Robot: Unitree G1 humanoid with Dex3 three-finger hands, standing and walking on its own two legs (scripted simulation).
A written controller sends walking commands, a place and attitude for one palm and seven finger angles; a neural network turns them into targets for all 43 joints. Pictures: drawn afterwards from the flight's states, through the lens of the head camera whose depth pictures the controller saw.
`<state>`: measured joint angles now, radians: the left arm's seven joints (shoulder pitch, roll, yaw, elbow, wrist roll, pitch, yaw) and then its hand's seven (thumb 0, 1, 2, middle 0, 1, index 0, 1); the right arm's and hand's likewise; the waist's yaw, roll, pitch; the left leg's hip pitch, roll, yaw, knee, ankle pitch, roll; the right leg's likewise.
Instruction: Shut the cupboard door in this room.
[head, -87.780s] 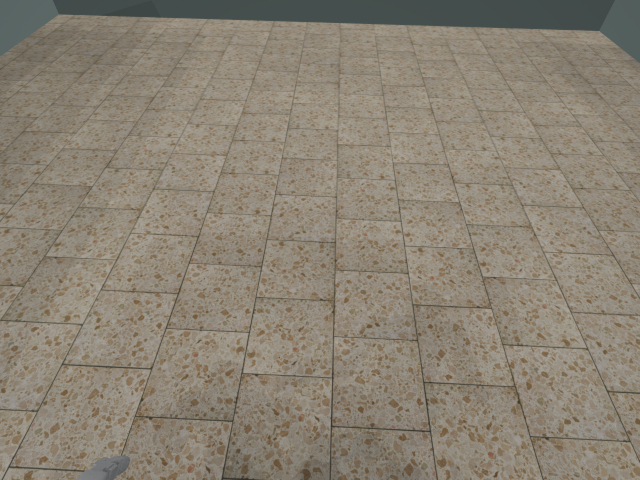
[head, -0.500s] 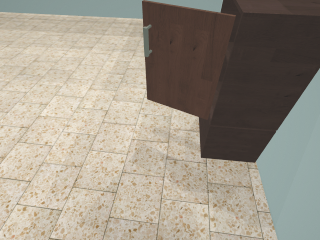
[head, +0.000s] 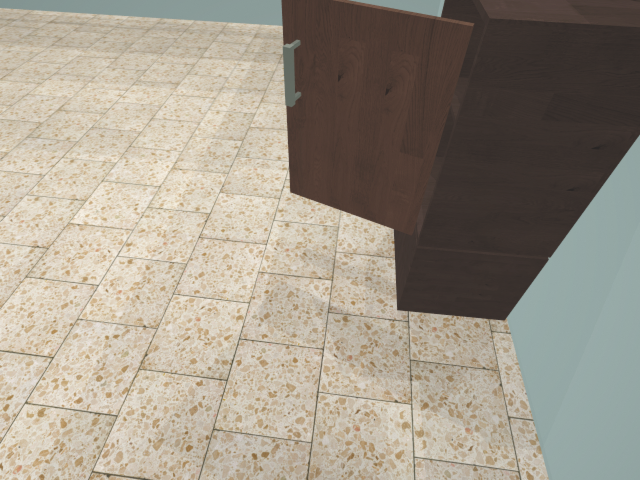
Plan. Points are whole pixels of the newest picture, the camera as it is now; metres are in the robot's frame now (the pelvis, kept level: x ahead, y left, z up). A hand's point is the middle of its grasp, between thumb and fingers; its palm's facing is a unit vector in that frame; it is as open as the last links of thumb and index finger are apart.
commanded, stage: look to check the result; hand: left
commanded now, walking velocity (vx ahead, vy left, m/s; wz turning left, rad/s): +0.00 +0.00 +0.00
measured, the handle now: (293, 73) +1.00 +0.11 +0.04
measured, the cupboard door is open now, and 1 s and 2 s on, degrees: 69 69 69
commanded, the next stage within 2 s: walk to a spot facing it in 0.34 s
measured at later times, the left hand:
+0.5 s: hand out of the picture -0.01 +0.17 -0.18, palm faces +0.01 -0.98 -0.20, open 7.4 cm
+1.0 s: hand out of the picture +0.05 +0.24 -0.18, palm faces +0.27 -0.93 -0.24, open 7.4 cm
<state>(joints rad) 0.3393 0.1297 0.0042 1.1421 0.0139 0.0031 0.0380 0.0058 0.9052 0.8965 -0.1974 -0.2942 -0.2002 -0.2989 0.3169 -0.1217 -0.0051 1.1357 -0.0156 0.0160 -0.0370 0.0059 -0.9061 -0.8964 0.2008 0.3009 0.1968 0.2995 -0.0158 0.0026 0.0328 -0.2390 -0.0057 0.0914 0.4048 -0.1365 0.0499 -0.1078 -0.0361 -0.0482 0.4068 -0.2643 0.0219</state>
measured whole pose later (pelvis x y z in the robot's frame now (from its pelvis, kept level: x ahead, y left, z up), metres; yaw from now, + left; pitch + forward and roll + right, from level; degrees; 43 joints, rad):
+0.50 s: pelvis +0.01 +0.00 +0.00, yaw +0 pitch -2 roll +0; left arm 0.31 0.16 0.00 1.15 0.02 0.00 0.03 0.01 0.91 0.90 -0.20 -0.29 -0.20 -0.30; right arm 0.26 -0.17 -0.01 1.13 -0.01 0.01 -0.04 0.01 -0.91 -0.90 0.20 0.30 0.20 0.30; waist -0.01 0.00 0.04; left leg -0.22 -0.01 0.09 0.38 -0.14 0.04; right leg -0.09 -0.04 -0.05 0.39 -0.27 0.02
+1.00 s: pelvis +0.01 +0.02 -0.01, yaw +16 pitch +2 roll -2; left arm 0.12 0.23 0.08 0.93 0.03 0.05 0.02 0.01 0.91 0.90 -0.20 -0.29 -0.20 -0.30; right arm 0.24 -0.21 -0.04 0.96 -0.03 0.03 -0.03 0.01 -0.91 -0.90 0.20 0.30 0.20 0.30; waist -0.04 -0.01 0.10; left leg -0.36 -0.05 0.00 0.52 -0.20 0.08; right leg -0.48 -0.06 0.00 1.13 -0.38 0.06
